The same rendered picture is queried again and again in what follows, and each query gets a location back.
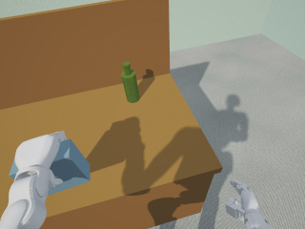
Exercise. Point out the table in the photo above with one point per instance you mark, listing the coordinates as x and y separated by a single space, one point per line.
60 70

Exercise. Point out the right robot forearm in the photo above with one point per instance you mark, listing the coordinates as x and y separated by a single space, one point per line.
256 221

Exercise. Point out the left robot forearm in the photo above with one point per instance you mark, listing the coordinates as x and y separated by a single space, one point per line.
26 208

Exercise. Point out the right robot hand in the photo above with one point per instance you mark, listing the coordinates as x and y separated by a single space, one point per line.
247 203

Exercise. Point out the left robot hand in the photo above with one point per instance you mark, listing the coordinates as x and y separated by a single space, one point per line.
41 152

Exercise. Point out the sponge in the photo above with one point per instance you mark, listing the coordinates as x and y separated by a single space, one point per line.
68 165

